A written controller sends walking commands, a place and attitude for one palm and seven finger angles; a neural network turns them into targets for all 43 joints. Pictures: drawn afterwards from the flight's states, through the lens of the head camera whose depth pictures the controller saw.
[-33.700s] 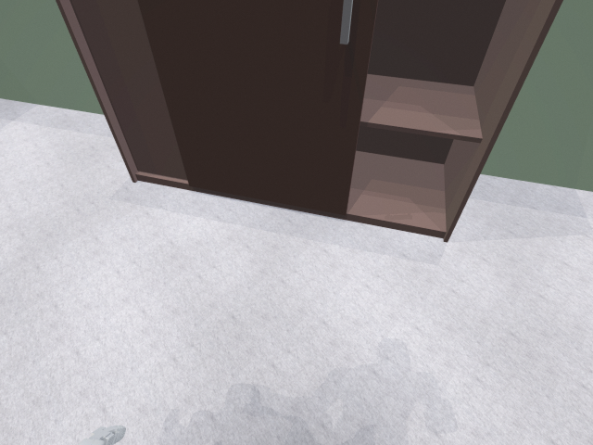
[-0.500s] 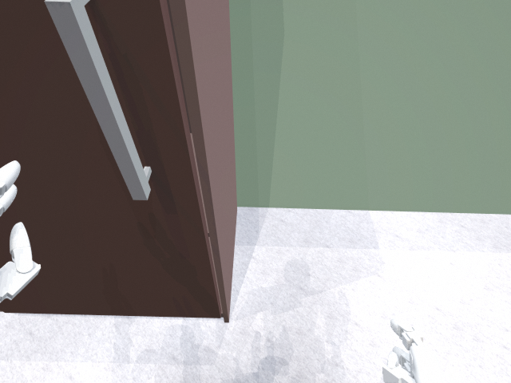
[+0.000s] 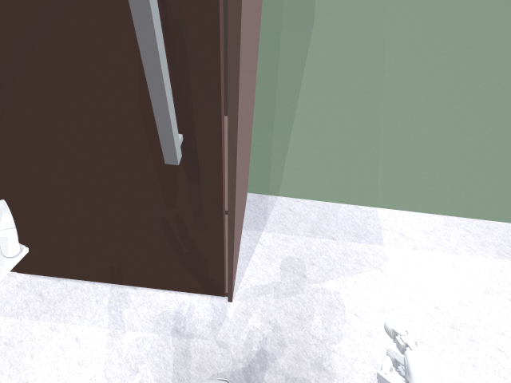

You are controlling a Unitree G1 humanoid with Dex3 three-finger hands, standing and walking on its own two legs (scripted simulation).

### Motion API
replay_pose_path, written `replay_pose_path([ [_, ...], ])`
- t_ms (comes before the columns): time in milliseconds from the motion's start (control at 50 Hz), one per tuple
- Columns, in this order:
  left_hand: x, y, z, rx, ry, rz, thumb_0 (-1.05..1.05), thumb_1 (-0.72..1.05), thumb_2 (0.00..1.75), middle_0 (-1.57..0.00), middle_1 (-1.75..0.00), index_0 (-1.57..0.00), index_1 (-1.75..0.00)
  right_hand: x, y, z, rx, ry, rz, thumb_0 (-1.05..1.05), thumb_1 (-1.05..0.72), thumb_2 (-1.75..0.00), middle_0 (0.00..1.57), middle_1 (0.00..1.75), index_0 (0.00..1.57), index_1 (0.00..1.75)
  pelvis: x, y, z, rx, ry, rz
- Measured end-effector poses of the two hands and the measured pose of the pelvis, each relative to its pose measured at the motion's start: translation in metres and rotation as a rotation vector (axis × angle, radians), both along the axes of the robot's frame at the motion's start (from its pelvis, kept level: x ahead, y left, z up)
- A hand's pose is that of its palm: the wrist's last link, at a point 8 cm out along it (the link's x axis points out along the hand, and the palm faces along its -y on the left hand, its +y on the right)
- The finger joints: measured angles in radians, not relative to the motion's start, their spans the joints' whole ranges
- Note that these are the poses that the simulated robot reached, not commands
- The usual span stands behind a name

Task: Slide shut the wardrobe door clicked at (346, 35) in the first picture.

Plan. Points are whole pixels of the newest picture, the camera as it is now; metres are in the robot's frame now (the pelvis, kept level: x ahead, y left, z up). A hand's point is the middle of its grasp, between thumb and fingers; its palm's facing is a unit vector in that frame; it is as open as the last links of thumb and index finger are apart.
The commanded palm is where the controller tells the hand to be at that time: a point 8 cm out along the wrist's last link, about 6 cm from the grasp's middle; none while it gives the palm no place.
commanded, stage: step back with the hand held close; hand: left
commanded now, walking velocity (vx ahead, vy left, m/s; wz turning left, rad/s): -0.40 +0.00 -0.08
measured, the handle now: (163, 76) +0.48 +0.19 +0.22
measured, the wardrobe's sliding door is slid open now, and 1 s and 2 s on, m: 0.01 0.01 0.01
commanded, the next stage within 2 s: stop stepping back and stand still in 0.48 s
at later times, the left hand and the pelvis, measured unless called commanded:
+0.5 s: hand out of the picture +0.10 +0.26 +0.17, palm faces +0.39 -0.80 -0.46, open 7.4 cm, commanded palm +0.04 +0.29 +0.19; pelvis -0.12 +0.00 +0.00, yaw -3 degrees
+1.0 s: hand out of the picture -0.06 +0.30 +0.15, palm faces +0.50 -0.83 -0.26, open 7.4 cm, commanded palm -0.12 +0.32 +0.19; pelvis -0.27 +0.03 +0.00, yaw -2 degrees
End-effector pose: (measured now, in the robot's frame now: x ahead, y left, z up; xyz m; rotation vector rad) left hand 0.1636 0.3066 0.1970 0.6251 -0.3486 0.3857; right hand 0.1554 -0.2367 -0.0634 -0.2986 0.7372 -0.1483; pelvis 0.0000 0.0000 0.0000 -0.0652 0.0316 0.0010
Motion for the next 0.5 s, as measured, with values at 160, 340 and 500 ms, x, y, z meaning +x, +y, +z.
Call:
replay_pose_path([
  [160, -0.003, -0.021, -0.018, -0.063, 0.081, -0.072, 0.01, 0.89, 0.89, -0.21, -0.31, -0.21, -0.3, -0.01, 0.002, -0.005, 0.032, 0.002, 0.031, 0.01, -0.9, -0.9, 0.21, 0.3, 0.21, 0.3, -0.037, -0.008, 0.002, 0.017, 0.058, -0.081],
  [340, -0.065, -0.061, 0.004, 0.015, 0.094, -0.26, 0.01, 0.88, 0.89, -0.22, -0.31, -0.22, -0.31, -0.075, -0.017, 0.007, 0.066, -0.041, -0.058, 0.01, -0.9, -0.9, 0.21, 0.3, 0.21, 0.3, -0.09, -0.023, 0.001, 0.01, 0.005, -0.086],
  [500, -0.102, -0.007, -0.014, -0.084, 0.063, -0.038, 0.0, 0.88, 0.89, -0.22, -0.31, -0.21, -0.31, -0.132, -0.03, 0.008, -0.057, 0.028, -0.109, 0.01, -0.9, -0.9, 0.2, 0.3, 0.21, 0.3, -0.12, -0.003, 0.003, 0.034, 0.016, -0.062],
])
